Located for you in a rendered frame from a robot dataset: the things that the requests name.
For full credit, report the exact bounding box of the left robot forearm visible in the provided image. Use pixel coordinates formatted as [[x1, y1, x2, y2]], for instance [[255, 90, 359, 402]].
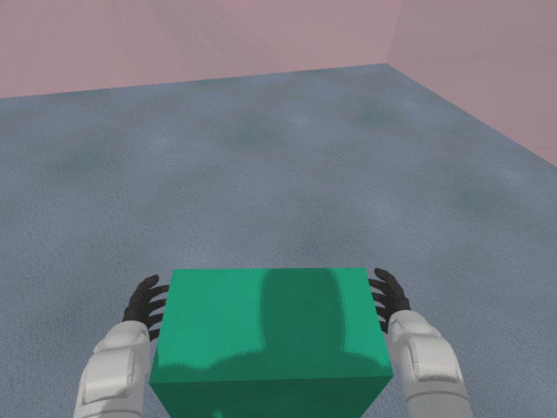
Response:
[[73, 320, 150, 418]]

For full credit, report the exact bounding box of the right robot forearm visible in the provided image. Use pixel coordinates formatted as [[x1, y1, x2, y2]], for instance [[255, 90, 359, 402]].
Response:
[[388, 310, 473, 418]]

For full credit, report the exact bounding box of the right robot hand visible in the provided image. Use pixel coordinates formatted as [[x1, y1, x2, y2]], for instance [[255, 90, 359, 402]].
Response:
[[368, 268, 412, 335]]

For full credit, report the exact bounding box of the carton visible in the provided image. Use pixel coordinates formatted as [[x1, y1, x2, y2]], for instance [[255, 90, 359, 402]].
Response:
[[149, 267, 393, 418]]

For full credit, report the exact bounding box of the left robot hand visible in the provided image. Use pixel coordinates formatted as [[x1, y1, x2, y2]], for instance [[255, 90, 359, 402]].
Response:
[[122, 274, 170, 342]]

